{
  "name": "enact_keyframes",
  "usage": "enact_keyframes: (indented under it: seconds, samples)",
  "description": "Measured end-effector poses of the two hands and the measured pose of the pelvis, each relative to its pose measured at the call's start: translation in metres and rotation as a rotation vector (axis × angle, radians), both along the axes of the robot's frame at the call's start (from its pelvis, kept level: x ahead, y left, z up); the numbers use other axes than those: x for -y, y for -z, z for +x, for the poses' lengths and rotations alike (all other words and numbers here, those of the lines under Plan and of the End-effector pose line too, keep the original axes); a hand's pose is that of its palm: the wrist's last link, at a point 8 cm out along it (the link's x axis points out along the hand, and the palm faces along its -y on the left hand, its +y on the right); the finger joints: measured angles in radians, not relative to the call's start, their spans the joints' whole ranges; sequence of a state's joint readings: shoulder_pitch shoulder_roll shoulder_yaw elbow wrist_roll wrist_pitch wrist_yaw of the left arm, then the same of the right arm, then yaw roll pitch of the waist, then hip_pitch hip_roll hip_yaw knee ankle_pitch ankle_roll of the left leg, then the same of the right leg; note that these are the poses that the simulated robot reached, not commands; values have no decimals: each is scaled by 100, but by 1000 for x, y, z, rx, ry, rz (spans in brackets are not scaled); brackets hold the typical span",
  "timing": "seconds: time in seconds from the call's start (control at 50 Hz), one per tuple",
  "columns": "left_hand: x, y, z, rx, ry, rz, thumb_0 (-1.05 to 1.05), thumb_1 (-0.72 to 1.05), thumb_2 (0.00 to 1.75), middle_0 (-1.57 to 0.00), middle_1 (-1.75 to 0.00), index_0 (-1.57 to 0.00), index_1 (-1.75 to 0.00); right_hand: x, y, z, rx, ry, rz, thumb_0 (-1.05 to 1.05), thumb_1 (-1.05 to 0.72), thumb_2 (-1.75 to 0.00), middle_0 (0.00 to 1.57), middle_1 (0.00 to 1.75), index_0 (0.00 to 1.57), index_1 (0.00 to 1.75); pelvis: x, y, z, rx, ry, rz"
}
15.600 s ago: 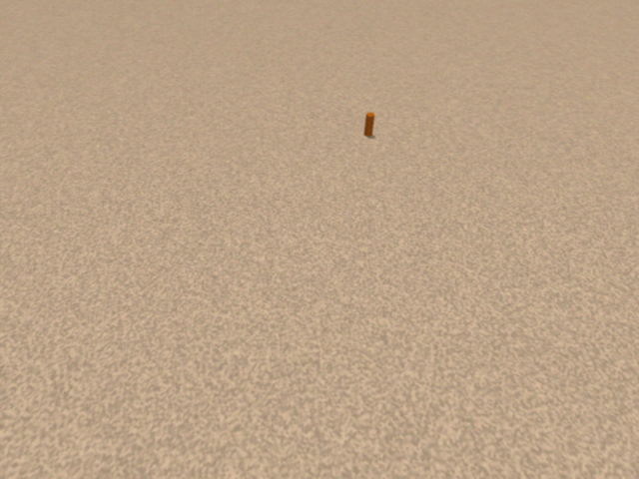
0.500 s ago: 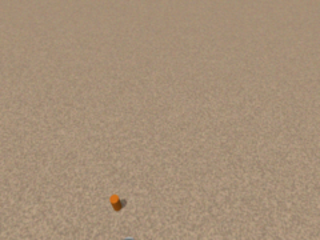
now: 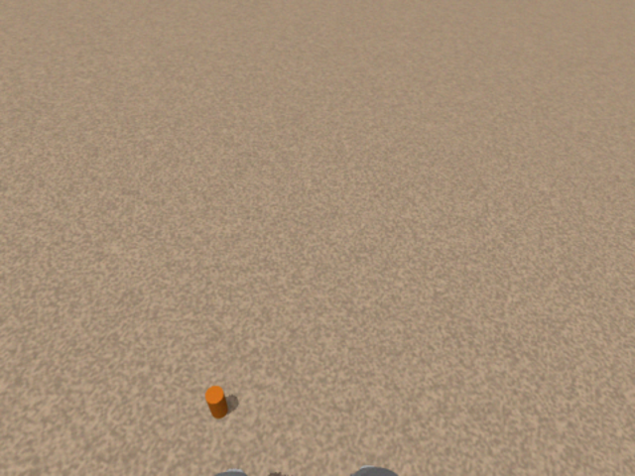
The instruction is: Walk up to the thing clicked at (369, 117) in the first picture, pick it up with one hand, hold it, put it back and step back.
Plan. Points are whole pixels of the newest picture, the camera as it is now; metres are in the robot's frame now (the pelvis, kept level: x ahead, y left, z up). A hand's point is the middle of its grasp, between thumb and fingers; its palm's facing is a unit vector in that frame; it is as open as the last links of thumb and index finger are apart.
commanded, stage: walk up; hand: left
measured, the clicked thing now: (217, 402) +0.43 +0.25 -0.68
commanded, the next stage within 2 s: none
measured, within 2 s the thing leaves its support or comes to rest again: neither
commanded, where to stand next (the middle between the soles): +0.05 +0.00 m, yaw +1 degrees
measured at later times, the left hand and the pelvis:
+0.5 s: hand out of the picture -0.06 +0.33 -0.11, palm faces +0.11 -0.84 -0.54, open 7.4 cm; pelvis -0.05 +0.01 +0.00, yaw +7 degrees
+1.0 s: hand out of the picture +0.09 +0.26 -0.15, palm faces -0.03 -0.94 -0.34, open 7.4 cm; pelvis -0.03 +0.01 +0.00, yaw +2 degrees
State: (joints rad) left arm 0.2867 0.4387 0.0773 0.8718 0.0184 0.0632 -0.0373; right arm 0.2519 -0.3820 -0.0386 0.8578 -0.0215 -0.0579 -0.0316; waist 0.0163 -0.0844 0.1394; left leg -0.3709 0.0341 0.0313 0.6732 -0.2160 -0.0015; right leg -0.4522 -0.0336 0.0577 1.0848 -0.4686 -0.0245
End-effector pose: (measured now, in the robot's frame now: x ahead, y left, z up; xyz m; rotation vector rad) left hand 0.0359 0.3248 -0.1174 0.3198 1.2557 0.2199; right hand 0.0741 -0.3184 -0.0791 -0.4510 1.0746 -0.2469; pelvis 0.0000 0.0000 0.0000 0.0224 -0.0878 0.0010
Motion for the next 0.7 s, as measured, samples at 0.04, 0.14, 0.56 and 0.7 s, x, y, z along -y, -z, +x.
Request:
enact_keyframes:
  seconds: [0.04,0.14,0.56,0.7]
  samples:
    - [9,1,11,29,-4,2,0,91,90,-21,-30,-20,-30,9,4,3,-4,-7,-1,1,-90,-90,21,30,21,30,7,3,-4,-3,-2,-9]
    - [29,0,12,87,4,68,0,90,90,-21,-30,-21,-30,34,34,20,5,-10,34,1,-90,-90,21,30,21,30,29,22,-20,-18,-8,-35]
    - [-47,-45,-115,-26,-123,198,0,90,90,-21,-30,-21,-30,-8,21,-51,-102,-67,94,1,-90,-90,21,30,20,30,-18,-3,-47,-43,-107,7]
    - [-40,-36,-77,-15,-58,71,0,90,90,-21,-30,-20,-30,-13,-8,-80,-138,14,48,1,-90,-90,21,30,20,30,-22,-21,-31,-18,-87,-7]
